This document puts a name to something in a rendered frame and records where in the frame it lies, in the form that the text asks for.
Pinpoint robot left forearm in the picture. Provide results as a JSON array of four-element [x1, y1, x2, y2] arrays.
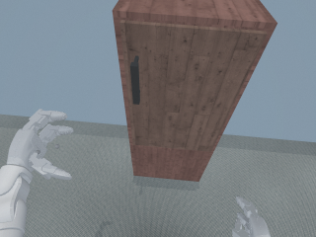
[[0, 164, 34, 237]]

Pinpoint left robot hand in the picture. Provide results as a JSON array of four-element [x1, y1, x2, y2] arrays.
[[6, 109, 74, 181]]

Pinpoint handle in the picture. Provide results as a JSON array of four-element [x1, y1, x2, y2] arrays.
[[130, 55, 140, 105]]

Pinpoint cupboard door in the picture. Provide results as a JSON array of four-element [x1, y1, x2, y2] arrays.
[[119, 20, 268, 152]]

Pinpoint right robot hand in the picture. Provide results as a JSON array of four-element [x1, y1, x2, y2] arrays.
[[232, 196, 271, 237]]

